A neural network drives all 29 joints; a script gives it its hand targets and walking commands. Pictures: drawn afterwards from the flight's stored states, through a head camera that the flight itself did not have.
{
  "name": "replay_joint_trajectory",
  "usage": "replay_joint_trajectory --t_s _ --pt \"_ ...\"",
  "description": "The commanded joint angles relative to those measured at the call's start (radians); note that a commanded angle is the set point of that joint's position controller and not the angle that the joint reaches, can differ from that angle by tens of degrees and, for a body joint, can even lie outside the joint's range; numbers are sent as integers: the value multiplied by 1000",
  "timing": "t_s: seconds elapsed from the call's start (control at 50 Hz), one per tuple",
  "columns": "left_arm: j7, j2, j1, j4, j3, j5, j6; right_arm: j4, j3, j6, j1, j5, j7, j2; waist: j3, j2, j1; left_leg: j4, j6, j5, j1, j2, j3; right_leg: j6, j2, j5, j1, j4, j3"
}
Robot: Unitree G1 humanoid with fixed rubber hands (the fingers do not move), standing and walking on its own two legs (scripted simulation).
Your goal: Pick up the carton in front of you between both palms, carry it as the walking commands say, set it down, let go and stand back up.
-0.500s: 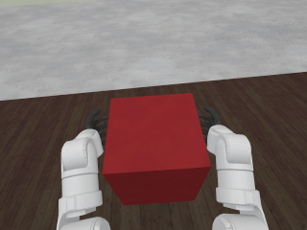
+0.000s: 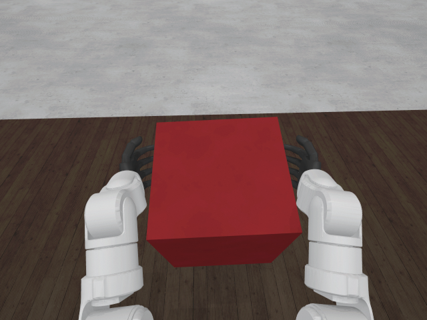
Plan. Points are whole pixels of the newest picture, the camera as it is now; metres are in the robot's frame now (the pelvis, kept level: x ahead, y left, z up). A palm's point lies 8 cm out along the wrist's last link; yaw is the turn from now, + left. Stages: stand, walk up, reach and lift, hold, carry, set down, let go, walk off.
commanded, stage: carry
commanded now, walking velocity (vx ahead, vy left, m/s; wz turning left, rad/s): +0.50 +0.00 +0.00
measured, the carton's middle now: (220, 200) +0.33 +0.02 +0.04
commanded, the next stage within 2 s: none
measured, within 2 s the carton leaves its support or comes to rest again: neither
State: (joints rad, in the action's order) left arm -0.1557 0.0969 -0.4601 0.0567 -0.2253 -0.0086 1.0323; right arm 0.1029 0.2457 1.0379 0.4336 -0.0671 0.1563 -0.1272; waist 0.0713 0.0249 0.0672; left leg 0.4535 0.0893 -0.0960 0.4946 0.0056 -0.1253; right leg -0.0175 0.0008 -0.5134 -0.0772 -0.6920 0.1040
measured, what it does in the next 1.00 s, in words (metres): goes down: right foot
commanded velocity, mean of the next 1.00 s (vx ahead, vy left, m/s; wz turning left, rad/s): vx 0.50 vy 0.00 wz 0.00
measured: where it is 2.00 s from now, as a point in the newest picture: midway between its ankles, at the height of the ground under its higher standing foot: (210, 157)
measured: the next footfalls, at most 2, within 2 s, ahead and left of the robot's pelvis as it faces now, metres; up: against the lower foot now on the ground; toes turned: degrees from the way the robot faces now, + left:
right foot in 0.56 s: +0.49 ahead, -0.04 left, -0.03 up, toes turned -2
left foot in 1.08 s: +0.82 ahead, +0.09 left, -0.06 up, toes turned +5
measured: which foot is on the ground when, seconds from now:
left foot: down 0.00-0.54, up 0.56-1.00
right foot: up 0.00-0.54, down 0.56-1.00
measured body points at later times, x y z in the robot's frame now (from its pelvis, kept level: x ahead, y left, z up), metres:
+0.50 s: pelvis +0.29 +0.02 -0.01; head +0.30 +0.02 +0.44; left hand +0.63 +0.17 +0.09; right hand +0.63 -0.13 +0.10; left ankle +0.12 +0.06 -0.72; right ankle +0.44 -0.06 -0.72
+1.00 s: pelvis +0.60 +0.02 -0.03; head +0.62 +0.01 +0.42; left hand +0.94 +0.19 +0.08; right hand +0.95 -0.12 +0.07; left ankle +0.74 +0.14 -0.73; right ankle +0.45 -0.04 -0.75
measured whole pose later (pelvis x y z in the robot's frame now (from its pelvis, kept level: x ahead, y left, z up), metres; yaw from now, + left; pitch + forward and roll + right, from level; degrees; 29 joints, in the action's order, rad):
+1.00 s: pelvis +0.60 +0.02 -0.03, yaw +1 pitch +6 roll +1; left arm -0.15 0.11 -0.46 0.05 -0.22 -0.01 1.00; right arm 0.13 0.24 1.03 0.41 -0.05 0.17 -0.11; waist 0.06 0.01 0.07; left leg 0.61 0.05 -0.03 0.65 0.02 -0.09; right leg -0.10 0.06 -0.37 -0.08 -0.44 0.08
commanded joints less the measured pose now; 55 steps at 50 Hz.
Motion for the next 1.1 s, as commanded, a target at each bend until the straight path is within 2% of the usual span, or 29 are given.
replay_joint_trajectory --t_s 0.0,0.02,0.06,0.12,0.24,0.3,0.38,0.42,0.46,0.48,0.5,0.52,0.54,0.56,0.58,0.6,0.62,0.64,0.7,0.78,0.84,0.92,0.96,0.98,1.0,1.02,1.04,1.06,1.08 --pt "21 778 -513 31 598 161 5 -1 -573 -10 488 163 -12 -673 489 160 -146 -16 206 58 -827 356 668 -33 28 -20 -716 -722 -145" --pt "22 805 -532 26 595 153 0 4 -587 -21 514 185 -21 -715 419 105 -133 -29 162 68 -700 322 621 -36 -4 10 -729 -685 -144" --pt "25 862 -528 48 591 133 -28 62 -654 -47 601 247 -49 -809 401 31 -107 -64 147 94 -548 276 524 -15 -46 111 -630 -564 -143" --pt "22 863 -509 44 596 90 -65 98 -725 -82 675 320 -79 -865 386 58 -85 -117 116 120 -464 248 425 -19 -36 183 -578 -459 -104" --pt "15 808 -425 43 615 62 -86 29 -701 -102 528 280 -73 -782 331 82 -130 -53 82 -303 -631 210 285 -16 -41 374 -721 -223 -63" --pt "17 793 -428 60 628 85 -80 27 -685 -97 500 266 -62 -763 291 80 -148 -45 57 -359 -650 165 237 -25 -13 492 -698 -74 -23" --pt "8 732 -461 94 618 113 -56 51 -656 -76 504 251 -37 -703 231 77 -170 -17 58 -412 -677 125 189 -45 29 592 -635 127 44" --pt "-1 685 -448 84 593 114 -36 43 -642 -59 492 241 -21 -663 226 91 -150 24 51 -487 -632 122 161 -72 51 620 -494 222 67" --pt "-7 648 -416 55 561 109 -17 34 -632 -40 487 230 -8 -639 286 104 -77 220 7 -539 -565 115 115 -97 69 642 -253 293 82" --pt "-9 633 -398 39 542 100 -10 26 -627 -29 492 229 -4 -633 347 50 -23 395 -23 -403 -461 88 76 -104 25 676 -51 298 53" --pt "-11 618 -379 22 518 88 -4 28 -625 -17 527 233 0 -627 414 -83 14 600 -53 -56 -218 48 78 -152 -131 865 212 193 -143" --pt "-18 600 -405 12 504 87 2 33 -626 -9 544 238 3 -643 484 -315 14 873 -79 641 112 -91 111 -285 -367 1035 445 148 -533" --pt "-21 610 -419 16 511 113 5 29 -607 -6 547 232 8 -630 516 -285 11 1012 -53 671 235 -77 166 -351 -408 747 426 206 -664" --pt "-12 665 -471 49 537 136 3 47 -602 -7 569 237 11 -664 462 -191 7 1005 -29 640 302 -41 193 -338 -357 586 376 235 -644" --pt "1 717 -511 67 571 171 -2 47 -585 -13 584 229 14 -691 410 -62 4 920 -24 577 290 -3 185 -293 -326 499 277 270 -569" --pt "15 751 -545 65 590 191 -6 23 -564 -15 583 211 14 -705 348 -21 -2 846 -30 520 251 18 178 -258 -302 503 155 309 -511" --pt "28 786 -579 68 611 206 -13 9 -551 -21 573 190 12 -723 332 -15 -27 776 -35 495 196 29 166 -233 -279 492 70 332 -455" --pt "38 802 -604 71 625 216 -22 1 -547 -27 575 174 10 -739 332 -52 -39 725 -39 484 158 35 151 -220 -266 491 20 349 -421" --pt "61 834 -625 88 658 245 -41 -6 -574 -47 563 152 4 -764 338 -110 -23 623 -47 407 184 39 115 -214 -239 644 54 346 -334" --pt "65 802 -584 99 652 247 -49 36 -612 -56 568 164 6 -751 331 -122 1 470 -59 254 274 39 81 -158 -206 911 172 307 -239" --pt "54 759 -529 92 634 223 -40 59 -624 -47 555 175 8 -722 298 -128 19 319 -54 133 260 13 35 -124 -153 1008 209 287 -181" --pt "40 713 -446 43 603 179 -19 35 -609 -19 498 157 7 -675 261 -147 46 84 -35 18 200 -38 -38 -115 -109 1057 292 223 -125" --pt "38 713 -441 29 597 168 -13 15 -595 -8 479 148 1 -668 267 -164 18 -20 -14 -35 14 -77 -65 -102 -98 1121 226 134 -86" --pt "38 722 -446 23 598 164 -12 5 -584 -5 472 143 -3 -665 290 -169 -18 -59 -8 -60 -110 -85 -58 -88 -95 1123 183 44 -75" --pt "37 730 -461 15 598 161 -11 -11 -571 -4 458 137 -6 -664 339 -124 -81 -92 10 -113 -304 -50 -31 -62 -77 1018 90 -122 -42" --pt "35 733 -472 6 599 161 -9 -31 -554 -4 443 130 -7 -647 390 -16 -128 -16 37 -268 -562 79 65 -30 -48 714 -132 -306 -24" --pt "34 747 -487 13 601 163 -5 -48 -539 -8 432 127 -3 -629 467 195 -131 140 153 -591 -822 330 403 -4 51 39 -447 -538 -46" --pt "28 739 -480 -9 595 153 -1 -73 -530 -11 419 124 0 -630 534 268 -152 96 243 -399 -906 391 634 -6 93 -100 -632 -741 -101" --pt "23 760 -488 -18 577 143 -8 -64 -548 -18 447 143 -5 -669 519 196 -150 33 248 -115 -875 374 687 -40 63 -78 -731 -795 -149"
